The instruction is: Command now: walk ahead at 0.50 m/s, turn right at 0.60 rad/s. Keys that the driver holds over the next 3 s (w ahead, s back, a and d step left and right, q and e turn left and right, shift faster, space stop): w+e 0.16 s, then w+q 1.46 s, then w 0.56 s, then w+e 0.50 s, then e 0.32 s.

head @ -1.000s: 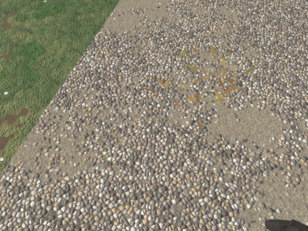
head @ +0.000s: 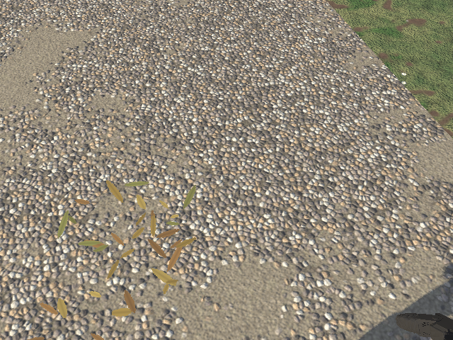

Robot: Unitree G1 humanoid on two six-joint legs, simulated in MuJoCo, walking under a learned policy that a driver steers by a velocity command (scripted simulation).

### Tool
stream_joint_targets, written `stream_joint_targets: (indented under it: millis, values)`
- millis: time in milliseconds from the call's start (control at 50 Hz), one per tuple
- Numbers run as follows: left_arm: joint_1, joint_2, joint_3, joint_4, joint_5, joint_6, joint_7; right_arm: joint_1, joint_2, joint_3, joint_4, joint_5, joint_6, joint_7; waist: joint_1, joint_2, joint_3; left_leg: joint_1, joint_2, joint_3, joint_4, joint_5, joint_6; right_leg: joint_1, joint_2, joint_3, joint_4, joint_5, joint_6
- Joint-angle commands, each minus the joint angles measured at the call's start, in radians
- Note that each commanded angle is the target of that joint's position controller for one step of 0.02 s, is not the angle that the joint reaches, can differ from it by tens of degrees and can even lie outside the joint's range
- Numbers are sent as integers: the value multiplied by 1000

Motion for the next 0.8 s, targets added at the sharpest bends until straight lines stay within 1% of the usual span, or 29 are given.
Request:
stream_joint_targets:
  millis: [20, 40, 60, 80, 100, 120, 160, 200, 220, 260, 300, 340, 360, 380, 400, 420, 440, 460, 480, 500, 520, 540, 560, 580, 600, 620, 660, 740, 800]
  values:
    - [-7, 156, 21, -97, -12, -18, 1, 230, -130, -47, -11, 13, 11, -7, -142, 168, -137, 639, 405, -589, -251, -400, 173, -608, -90, -30, 441, 56, 22]
    - [-53, 146, 22, -104, -2, -14, 2, 183, -118, -39, -16, 3, 18, -9, -123, 97, -76, 521, 365, -465, -265, -262, 154, -570, -125, -58, 421, 127, 28]
    - [-86, 132, 24, -116, 7, -13, -2, 158, -99, -34, -7, -2, 22, -11, -109, 93, -28, 437, 332, -379, -285, -157, 153, -552, -153, -60, 375, 172, 30]
    - [-80, 112, 24, -121, 2, -10, -9, 150, -93, -30, -1, -9, 20, -15, -88, 120, -18, 381, 309, -306, -308, -95, 144, -506, -179, -64, 346, 199, 28]
    - [-75, 91, 20, -124, -4, -5, -13, 150, -90, -30, 7, -7, 16, -16, -83, 136, -14, 357, 295, -255, -332, -62, 148, -488, -189, -79, 322, 210, 30]
    - [-83, 71, 16, -131, -6, 0, -15, 154, -95, -33, 16, -2, 12, -17, -81, 135, -8, 346, 294, -212, -350, -24, 157, -494, -196, -92, 302, 217, 33]
    - [-121, 54, 10, -156, 0, 6, -17, 165, -123, -42, 31, 3, 7, -19, -83, 111, 6, 347, 307, -149, -378, 52, 177, -533, -208, -98, 237, 263, 44]
    - [-153, 28, -3, -165, 9, -1, -18, 201, -138, -44, 54, 2, 7, -15, -92, 81, 3, 352, 300, -110, -392, 120, 196, -524, -198, -93, 127, 333, 47]
    - [-173, 19, -8, -169, 11, -7, -22, 204, -143, -43, 62, 7, 10, -12, -91, 77, 7, 353, 286, -82, -395, 148, 196, -509, -192, -106, 55, 377, 45]
    - [-247, 9, -19, -185, 18, -23, -36, 209, -157, -42, 72, 23, 21, -11, -105, 78, 30, 340, 255, -36, -397, 181, 188, -465, -186, -164, -94, 467, 42]
    - [-328, 6, -26, -200, 16, -38, -48, 256, -179, -44, 88, 35, 32, -10, -136, 74, 47, 339, 251, -30, -386, 185, 181, -412, -160, -205, -199, 505, 48]
    - [-372, 23, -22, -216, 8, -46, -58, 299, -202, -48, 107, 40, 44, -11, -140, 91, 53, 383, 280, -60, -357, 198, 173, -386, -142, -203, -268, 484, 44]
    - [-376, 39, -18, -220, 5, -50, -60, 306, -211, -51, 114, 43, 49, -13, -130, 104, 51, 406, 295, -74, -335, 209, 165, -366, -133, -199, -299, 459, 36]
    - [-357, 57, -10, -216, 5, -54, -61, 308, -218, -52, 120, 45, 55, -15, -109, 117, 39, 421, 305, -87, -305, 232, 153, -321, -124, -198, -330, 438, 25]
    - [-297, 80, 2, -200, 7, -57, -58, 296, -222, -52, 123, 48, 59, -18, -61, 123, 7, 411, 297, -76, -238, 322, 134, -211, -104, -212, -373, 442, 7]
    - [-174, 120, 25, -159, 15, -57, -50, 296, -202, -43, 125, 47, 61, -20, 4, 111, -72, 370, 251, -40, -92, 420, 106, -14, -83, -228, -400, 458, -19]
    - [-9, 179, 48, -126, 29, -54, -37, 290, -148, -22, 109, 29, 56, -20, 79, 76, -204, 215, 198, -2, 146, 277, 63, 265, -190, -135, -354, 479, -66]
    - [71, 276, 66, -119, 51, -44, -23, 374, -27, 14, 75, 9, 43, -18, 48, -178, -351, -143, 54, 46, 521, -248, -10, 595, -469, 264, -392, 390, -185]
    - [84, 219, 49, -119, 50, -43, -26, 378, -88, 2, 85, 36, 31, -17, 66, -214, -424, -246, 39, -88, 701, -469, -13, 565, -523, 493, -512, 258, -245]
    - [25, 157, 28, -112, 37, -46, -29, 317, -157, -21, 69, 60, 30, -16, 55, -157, -258, -331, 90, -102, 759, -412, -6, 457, -484, 349, -534, 223, -208]
    - [-31, 116, 15, -107, 28, -50, -31, 267, -152, -22, 58, 57, 33, -17, 31, -133, -161, -335, 131, -78, 738, -330, -1, 338, -436, 212, -558, 244, -178]
    - [-92, 83, 5, -101, 29, -55, -34, 245, -142, -25, 58, 44, 41, -20, -1, -102, -96, -302, 157, -73, 694, -261, -3, 223, -396, 123, -598, 288, -159]
    - [-134, 56, -1, -98, 33, -65, -37, 257, -132, -30, 64, 38, 55, -22, -36, -116, -59, -245, 181, -84, 657, -209, -6, 137, -367, 47, -637, 353, -145]
    - [-162, 48, 0, -91, 37, -73, -38, 277, -110, -28, 71, 39, 70, -22, -59, -111, -43, -197, 186, -85, 643, -176, -11, 81, -357, -7, -672, 390, -142]
    - [-174, 50, 4, -81, 38, -83, -37, 278, -85, -24, 69, 40, 83, -21, -72, -94, -30, -183, 188, -83, 631, -154, -18, 49, -360, -48, -698, 442, -148]
    - [-180, 57, 9, -71, 39, -90, -34, 265, -74, -24, 60, 38, 92, -22, -80, -75, -13, -193, 190, -87, 612, -126, -24, 36, -362, -89, -717, 486, -152]
    - [-173, 72, 16, -51, 44, -95, -24, 224, -68, -24, 39, 34, 101, -22, -82, -47, 12, -235, 189, -99, 539, -51, -33, 44, -360, -163, -735, 534, -151]
    - [-147, 111, 29, -21, 40, -88, -10, 113, -47, -12, 3, 28, 95, 4, -48, -28, 46, -216, 171, -51, 299, 142, -26, 68, -336, -303, -750, 555, -124]
    - [-102, 139, 39, 6, 27, -75, -5, 15, -45, -6, -39, 26, 95, 21, -12, -11, 79, -219, 160, -6, 186, 153, -3, 132, -360, -353, -743, 557, -112]
Next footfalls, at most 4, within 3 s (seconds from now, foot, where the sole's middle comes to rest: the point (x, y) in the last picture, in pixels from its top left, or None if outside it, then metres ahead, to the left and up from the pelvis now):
0.44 right None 0.37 -0.18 -0.76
0.96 left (220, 284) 0.64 0.10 -0.76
1.44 right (253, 197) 0.97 0.00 -0.76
1.94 left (150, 178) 1.04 0.38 -0.76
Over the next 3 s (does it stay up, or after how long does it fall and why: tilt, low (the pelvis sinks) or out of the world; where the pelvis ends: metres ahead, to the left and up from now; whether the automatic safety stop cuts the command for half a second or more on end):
stays up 1.46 0.53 0.00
